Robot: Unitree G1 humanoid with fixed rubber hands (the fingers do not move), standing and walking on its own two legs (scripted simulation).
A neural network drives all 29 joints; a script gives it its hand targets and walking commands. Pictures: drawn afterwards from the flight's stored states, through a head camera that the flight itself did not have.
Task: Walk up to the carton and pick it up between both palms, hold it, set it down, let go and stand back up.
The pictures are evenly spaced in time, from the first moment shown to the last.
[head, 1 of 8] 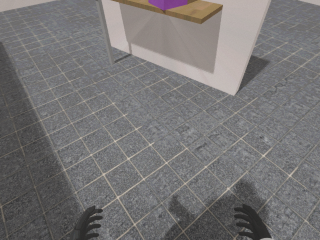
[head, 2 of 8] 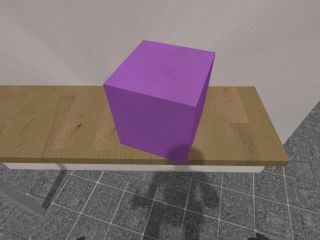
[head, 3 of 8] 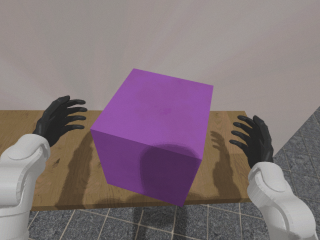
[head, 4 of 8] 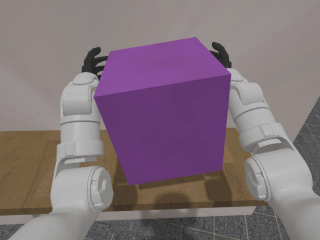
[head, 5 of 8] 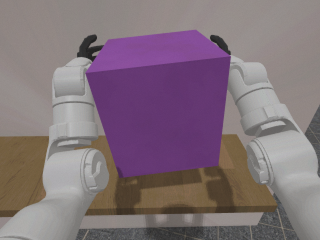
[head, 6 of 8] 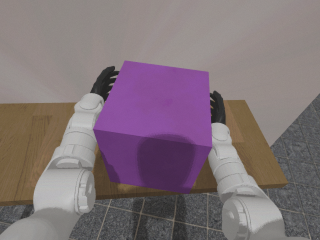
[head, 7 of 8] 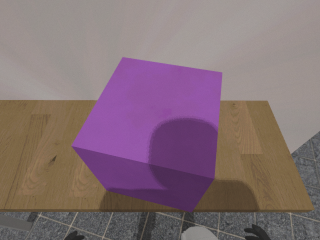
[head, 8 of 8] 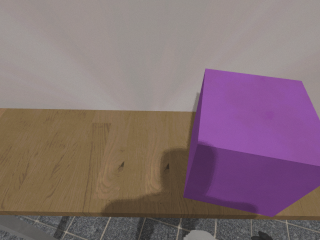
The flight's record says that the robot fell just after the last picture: no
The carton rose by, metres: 0.22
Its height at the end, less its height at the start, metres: +0.00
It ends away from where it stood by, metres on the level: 0.00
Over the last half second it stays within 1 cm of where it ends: yes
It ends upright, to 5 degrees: yes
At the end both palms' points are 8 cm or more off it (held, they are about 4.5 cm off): yes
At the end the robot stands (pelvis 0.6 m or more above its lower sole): yes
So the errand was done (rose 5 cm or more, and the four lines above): yes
